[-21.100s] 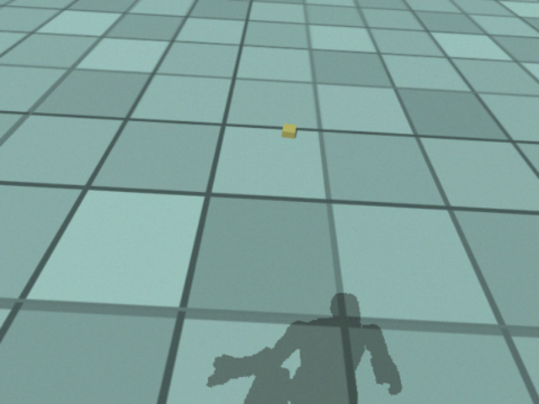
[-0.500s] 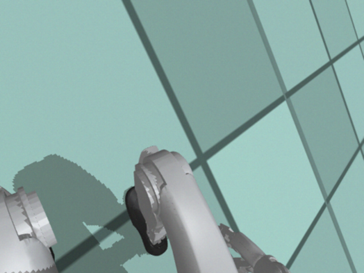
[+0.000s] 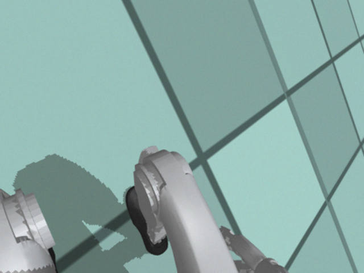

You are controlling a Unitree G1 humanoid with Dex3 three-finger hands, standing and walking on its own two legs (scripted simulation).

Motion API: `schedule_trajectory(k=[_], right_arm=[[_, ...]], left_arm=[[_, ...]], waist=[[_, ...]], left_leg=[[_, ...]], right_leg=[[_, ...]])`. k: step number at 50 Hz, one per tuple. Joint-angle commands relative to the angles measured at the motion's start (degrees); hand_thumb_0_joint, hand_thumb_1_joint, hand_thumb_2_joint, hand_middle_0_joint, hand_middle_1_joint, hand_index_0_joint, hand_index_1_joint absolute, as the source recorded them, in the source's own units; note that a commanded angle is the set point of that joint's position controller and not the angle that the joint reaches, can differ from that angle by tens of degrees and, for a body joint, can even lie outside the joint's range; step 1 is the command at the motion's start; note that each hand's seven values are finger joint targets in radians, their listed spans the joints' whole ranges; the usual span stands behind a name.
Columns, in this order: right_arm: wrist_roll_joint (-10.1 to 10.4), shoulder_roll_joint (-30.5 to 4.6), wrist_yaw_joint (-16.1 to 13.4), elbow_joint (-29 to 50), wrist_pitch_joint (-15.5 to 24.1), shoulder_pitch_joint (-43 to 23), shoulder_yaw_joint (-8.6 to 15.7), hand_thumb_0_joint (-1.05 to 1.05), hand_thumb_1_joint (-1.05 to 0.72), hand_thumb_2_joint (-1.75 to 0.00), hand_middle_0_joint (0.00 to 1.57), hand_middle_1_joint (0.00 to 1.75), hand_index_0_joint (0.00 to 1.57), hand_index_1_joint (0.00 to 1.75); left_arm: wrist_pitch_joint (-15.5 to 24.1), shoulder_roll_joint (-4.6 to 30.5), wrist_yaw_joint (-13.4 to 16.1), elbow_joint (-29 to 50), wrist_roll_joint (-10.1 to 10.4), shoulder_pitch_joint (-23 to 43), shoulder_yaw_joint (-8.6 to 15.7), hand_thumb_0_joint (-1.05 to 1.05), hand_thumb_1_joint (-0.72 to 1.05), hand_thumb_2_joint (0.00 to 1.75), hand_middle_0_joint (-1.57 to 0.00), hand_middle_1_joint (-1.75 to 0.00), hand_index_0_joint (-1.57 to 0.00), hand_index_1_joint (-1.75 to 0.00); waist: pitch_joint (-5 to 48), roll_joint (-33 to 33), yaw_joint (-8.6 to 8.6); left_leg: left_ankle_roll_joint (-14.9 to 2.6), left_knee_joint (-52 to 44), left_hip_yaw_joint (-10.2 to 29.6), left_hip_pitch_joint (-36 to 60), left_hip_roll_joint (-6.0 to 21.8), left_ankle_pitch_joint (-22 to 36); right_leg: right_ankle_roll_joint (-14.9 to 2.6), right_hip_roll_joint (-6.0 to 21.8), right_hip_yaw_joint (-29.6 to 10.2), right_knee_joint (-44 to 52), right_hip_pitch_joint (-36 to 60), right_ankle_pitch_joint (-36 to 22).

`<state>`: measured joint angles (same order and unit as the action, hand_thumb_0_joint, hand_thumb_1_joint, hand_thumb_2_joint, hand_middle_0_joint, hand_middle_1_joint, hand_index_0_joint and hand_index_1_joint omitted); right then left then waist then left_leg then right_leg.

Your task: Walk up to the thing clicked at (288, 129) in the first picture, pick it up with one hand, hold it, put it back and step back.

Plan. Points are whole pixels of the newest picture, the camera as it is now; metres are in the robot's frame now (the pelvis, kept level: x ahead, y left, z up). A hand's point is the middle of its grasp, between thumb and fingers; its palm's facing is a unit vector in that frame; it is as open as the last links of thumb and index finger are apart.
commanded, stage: close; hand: left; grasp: from above
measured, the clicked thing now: out of the picture +0.44 +0.37 -0.28
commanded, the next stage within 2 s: settle in 0.04 s
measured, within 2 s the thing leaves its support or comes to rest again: leaves its support in 0.38 s
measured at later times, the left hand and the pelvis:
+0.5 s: hand out of the picture +0.44 +0.37 -0.24, palm faces -0.42 -0.16 -0.89, open 10.9 cm; pelvis +0.00 +0.00 +0.00, yaw +0 degrees
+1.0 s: hand out of the picture +0.43 +0.39 -0.15, palm faces -0.44 -0.11 -0.89, open 10.9 cm; pelvis +0.00 +0.00 +0.02, yaw +4 degrees
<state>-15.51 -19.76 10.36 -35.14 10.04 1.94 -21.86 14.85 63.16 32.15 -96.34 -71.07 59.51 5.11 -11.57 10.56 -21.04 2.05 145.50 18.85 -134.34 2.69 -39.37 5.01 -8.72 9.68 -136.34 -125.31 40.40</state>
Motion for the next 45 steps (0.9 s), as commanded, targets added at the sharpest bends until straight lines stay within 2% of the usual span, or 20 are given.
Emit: schedule_trajectory(k=[1,4,5,7,11,12,13,16,17,19,20,23,24,27,29,32,34,36,37,45], right_arm=[[-0.1,-18.6,-0.6,0.2,-0.5,8.6,5.9,0.00,-0.89,-0.90,0.20,0.30,0.20,0.30],[0.0,-18.5,-0.6,-1.5,-0.5,10.1,5.9,0.00,-0.89,-0.90,0.20,0.30,0.20,0.30],[0.0,-18.1,-0.5,-1.1,-0.4,9.9,5.6,0.00,-0.89,-0.90,0.20,0.30,0.20,0.30],[0.0,-18.5,-0.7,-1.1,-0.6,9.5,5.3,0.00,-0.89,-0.90,0.20,0.30,0.20,0.30],[-0.1,-18.8,-0.8,-0.5,-0.8,8.9,5.9,0.00,-0.91,-0.90,0.20,0.30,0.20,0.30],[-0.2,-18.8,-0.8,0.4,-0.8,8.5,6.0,0.00,-0.91,-0.90,0.20,0.30,0.20,0.30],[-0.1,-18.7,-0.8,-0.7,-0.8,9.7,6.1,0.00,-0.91,-0.90,0.20,0.30,0.20,0.30],[0.0,-18.6,-0.8,0.5,-1.0,9.1,6.4,0.00,-0.91,-0.90,0.20,0.30,0.20,0.30],[-0.1,-18.4,-0.7,0.1,-0.9,9.2,6.5,0.00,-0.91,-0.90,0.20,0.30,0.20,0.30],[0.2,-18.3,-0.6,0.0,-1.1,9.3,7.0,0.00,-0.91,-0.90,0.20,0.30,0.20,0.30],[0.1,-18.3,-0.7,-0.5,-1.4,10.0,7.2,0.00,-0.90,-0.90,0.20,0.30,0.20,0.30],[0.6,-17.6,-0.4,-0.1,-1.7,9.4,8.0,0.00,-0.91,-0.90,0.20,0.30,0.20,0.30],[0.8,-18.3,-0.5,0.3,-1.9,9.9,8.5,0.00,-0.91,-0.90,0.20,0.30,0.20,0.30],[1.5,-17.8,-0.4,-0.4,-2.5,10.9,9.9,0.00,-0.90,-0.90,0.20,0.30,0.20,0.30],[2.0,-17.5,-0.5,0.5,-3.1,10.9,10.6,0.00,-0.90,-0.90,0.20,0.30,0.20,0.30],[3.0,-16.6,-0.4,0.4,-3.8,11.3,11.9,0.00,-0.90,-0.90,0.20,0.30,0.20,0.30],[3.8,-16.7,-0.6,0.5,-4.3,12.5,12.9,0.00,-0.90,-0.90,0.20,0.30,0.20,0.30],[4.7,-15.9,-0.7,0.8,-5.1,12.9,13.6,0.00,-0.90,-0.90,0.20,0.30,0.20,0.30],[5.0,-16.2,-0.9,1.2,-5.5,13.4,14.0,0.00,-0.90,-0.90,0.20,0.30,0.20,0.30],[7.3,-15.0,-2.2,1.6,-8.3,15.1,16.6,0.00,-0.90,-0.90,0.20,0.30,0.20,0.30]], left_arm=[[-0.5,13.9,1.6,8.1,0.8,13.4,0.2,0.00,0.61,0.55,-0.95,-0.54,-0.97,-0.52],[-0.7,13.4,1.5,3.4,1.0,10.3,0.6,0.00,0.65,0.55,-0.97,-0.53,-0.99,-0.52],[-0.7,13.0,1.3,2.9,0.6,10.1,-0.1,0.00,0.67,0.56,-0.99,-0.53,-1.00,-0.52],[-0.4,14.7,1.3,4.3,0.6,11.1,0.6,0.00,0.69,0.58,-1.01,-0.53,-1.02,-0.52],[-0.4,15.2,1.0,4.5,0.7,10.9,0.9,0.00,0.71,0.60,-1.07,-0.57,-1.09,-0.55],[-0.2,14.9,0.7,7.7,0.7,13.0,0.0,0.00,0.71,0.62,-1.07,-0.58,-1.10,-0.56],[-1.0,15.5,0.6,3.9,0.9,10.4,1.5,0.00,0.72,0.62,-1.07,-0.58,-1.10,-0.56],[-0.7,16.6,-0.3,12.9,1.2,14.7,1.5,0.00,0.76,0.61,-1.11,-0.57,-1.13,-0.55],[-1.3,15.5,-0.6,10.3,1.1,11.6,1.6,0.00,0.76,0.62,-1.11,-0.57,-1.13,-0.55],[-1.6,14.7,-1.0,10.2,1.7,10.4,2.0,0.00,0.76,0.63,-1.12,-0.56,-1.14,-0.54],[-1.6,15.1,-1.2,12.5,1.8,11.7,2.4,0.00,0.76,0.65,-1.12,-0.56,-1.13,-0.55],[-2.4,15.1,-3.2,17.1,1.9,11.7,2.5,0.00,0.74,0.65,-1.11,-0.56,-1.12,-0.55],[-2.5,15.1,-3.5,18.9,2.3,12.2,3.2,0.00,0.73,0.63,-1.10,-0.54,-1.11,-0.53],[-3.2,11.9,-5.5,17.6,2.2,9.9,2.2,0.00,0.72,0.64,-1.09,-0.55,-1.10,-0.54],[-3.1,12.3,-6.7,23.0,2.6,12.7,2.6,0.00,0.75,0.66,-1.11,-0.57,-1.13,-0.55],[-3.8,8.4,-9.0,23.2,2.8,10.7,0.8,0.00,0.78,0.71,-1.14,-0.58,-1.15,-0.57],[-4.0,7.2,-10.3,24.3,3.3,11.3,0.5,0.00,0.80,0.68,-1.13,-0.59,-1.15,-0.58],[-4.3,6.5,-11.9,25.7,3.3,10.7,0.2,0.00,0.79,0.68,-1.13,-0.60,-1.15,-0.58],[-4.2,5.9,-12.6,26.5,3.6,11.3,0.1,0.00,0.81,0.69,-1.14,-0.60,-1.16,-0.58],[-4.3,2.9,-16.7,31.6,3.5,12.4,-0.3,0.00,0.83,0.72,-1.15,-0.64,-1.17,-0.62]], waist=[[38.0,-32.5,-1.57],[35.2,-30.2,-2.03],[34.0,-30.0,-2.22],[35.4,-31.3,-1.91],[36.1,-31.6,-1.40],[36.9,-33.0,-1.32],[36.7,-32.2,-1.26],[42.2,-36.0,-0.26],[41.2,-35.5,-0.26],[40.1,-33.8,-0.14],[41.3,-34.5,-0.12],[44.3,-38.1,1.71],[44.4,-37.3,1.51],[42.1,-36.2,1.29],[44.6,-37.5,2.46],[44.3,-35.7,3.03],[43.7,-33.9,2.84],[44.6,-33.1,3.91],[45.0,-32.6,3.70],[47.9,-33.8,5.39]], left_leg=[[-2.17,-13.4,-7.2,29.9,2.7,13.1],[-2.43,-12.7,-7.2,27.8,2.7,11.9],[-2.47,-12.6,-7.3,26.8,2.6,10.7],[-2.18,-13.2,-6.7,28.6,2.7,11.6],[-2.14,-13.7,-7.0,28.6,2.7,10.2],[-2.23,-13.3,-7.4,29.0,2.7,11.4],[-2.32,-13.3,-7.4,29.1,2.6,11.5],[-2.07,-13.2,-7.6,32.4,2.6,15.4],[-2.04,-13.3,-7.6,32.5,2.5,16.1],[-2.36,-12.9,-8.0,30.4,2.5,14.8],[-2.24,-13.2,-8.1,30.7,2.5,15.0],[-2.05,-13.3,-8.5,33.0,2.5,16.5],[-1.84,-13.4,-8.6,32.4,2.2,16.9],[-1.84,-14.3,-8.6,32.0,2.0,14.5],[-1.81,-15.1,-9.1,31.7,1.6,13.1],[-2.10,-15.7,-9.6,30.6,1.4,11.1],[-2.27,-15.7,-9.9,29.3,1.0,11.2],[-2.32,-16.4,-10.2,28.9,0.8,11.2],[-2.30,-16.9,-10.0,29.1,0.6,11.1],[-1.99,-19.3,-10.4,33.0,-0.2,12.9]], right_leg=[[-5.15,-0.2,7.6,12.0,19.4,-18.3],[-4.90,-0.3,7.7,12.3,18.3,-17.4],[-5.06,-0.3,7.4,12.1,17.8,-16.3],[-5.21,-0.2,8.0,11.8,18.1,-16.4],[-5.43,-0.1,7.7,11.9,18.0,-15.4],[-5.32,-0.2,7.4,12.0,18.8,-16.7],[-5.25,-0.1,7.4,12.1,18.9,-16.8],[-5.36,0.1,7.4,11.8,20.5,-19.6],[-5.31,0.1,7.6,11.5,20.3,-20.1],[-5.18,-0.2,7.1,12.2,20.1,-19.4],[-5.17,0.0,7.2,12.3,20.8,-19.6],[-5.61,0.0,6.2,12.0,20.5,-19.9],[-5.91,0.4,6.8,12.1,20.1,-20.1],[-6.16,0.5,6.8,12.5,17.4,-17.7],[-6.37,0.7,6.3,12.8,17.6,-16.9],[-6.33,0.8,5.7,13.4,16.4,-15.3],[-6.36,1.1,5.5,14.2,16.0,-15.6],[-6.52,1.3,4.8,14.4,16.2,-15.2],[-6.58,1.5,5.0,14.6,15.7,-14.9],[-7.02,2.7,3.9,14.6,13.3,-15.3]])
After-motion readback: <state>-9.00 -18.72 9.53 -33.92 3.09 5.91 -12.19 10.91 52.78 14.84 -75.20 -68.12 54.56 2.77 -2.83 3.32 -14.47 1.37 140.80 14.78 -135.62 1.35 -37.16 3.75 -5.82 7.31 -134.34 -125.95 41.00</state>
